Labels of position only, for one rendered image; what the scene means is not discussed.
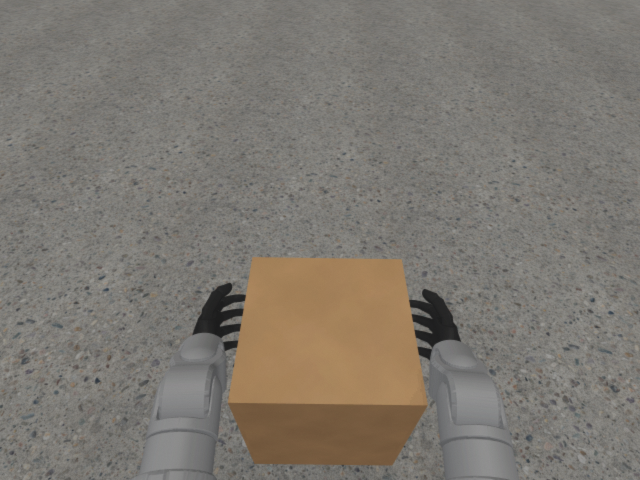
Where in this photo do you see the left robot forearm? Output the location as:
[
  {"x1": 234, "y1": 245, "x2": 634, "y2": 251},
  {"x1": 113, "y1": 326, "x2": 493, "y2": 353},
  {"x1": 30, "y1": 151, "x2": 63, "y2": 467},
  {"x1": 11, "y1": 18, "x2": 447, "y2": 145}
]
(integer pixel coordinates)
[{"x1": 131, "y1": 333, "x2": 227, "y2": 480}]

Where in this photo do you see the right robot hand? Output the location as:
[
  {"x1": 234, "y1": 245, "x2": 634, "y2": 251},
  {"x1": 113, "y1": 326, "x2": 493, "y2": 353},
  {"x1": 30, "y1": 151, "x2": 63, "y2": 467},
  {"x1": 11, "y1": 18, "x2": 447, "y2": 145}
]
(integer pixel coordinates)
[{"x1": 409, "y1": 289, "x2": 461, "y2": 360}]

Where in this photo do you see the left robot hand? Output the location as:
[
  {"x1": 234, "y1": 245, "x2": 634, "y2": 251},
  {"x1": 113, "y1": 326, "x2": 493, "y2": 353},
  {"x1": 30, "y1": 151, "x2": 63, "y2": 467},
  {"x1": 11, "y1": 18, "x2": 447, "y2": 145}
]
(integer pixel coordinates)
[{"x1": 192, "y1": 283, "x2": 246, "y2": 351}]

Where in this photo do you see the carton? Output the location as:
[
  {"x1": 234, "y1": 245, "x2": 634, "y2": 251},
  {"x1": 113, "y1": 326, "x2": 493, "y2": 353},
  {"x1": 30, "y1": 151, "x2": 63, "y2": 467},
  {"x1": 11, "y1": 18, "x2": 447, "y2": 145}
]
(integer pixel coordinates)
[{"x1": 228, "y1": 257, "x2": 428, "y2": 466}]

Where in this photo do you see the right robot forearm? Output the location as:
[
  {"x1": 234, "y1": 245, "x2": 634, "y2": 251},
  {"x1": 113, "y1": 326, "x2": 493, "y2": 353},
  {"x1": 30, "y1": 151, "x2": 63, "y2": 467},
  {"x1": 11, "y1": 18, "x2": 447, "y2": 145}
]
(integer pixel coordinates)
[{"x1": 428, "y1": 340, "x2": 519, "y2": 480}]

